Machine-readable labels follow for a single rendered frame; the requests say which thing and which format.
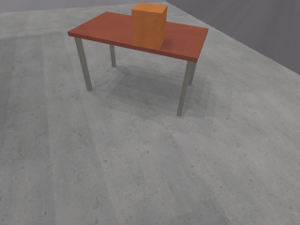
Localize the table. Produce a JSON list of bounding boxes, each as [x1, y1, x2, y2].
[[67, 11, 209, 117]]

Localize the carton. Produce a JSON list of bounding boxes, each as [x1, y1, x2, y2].
[[131, 2, 168, 50]]

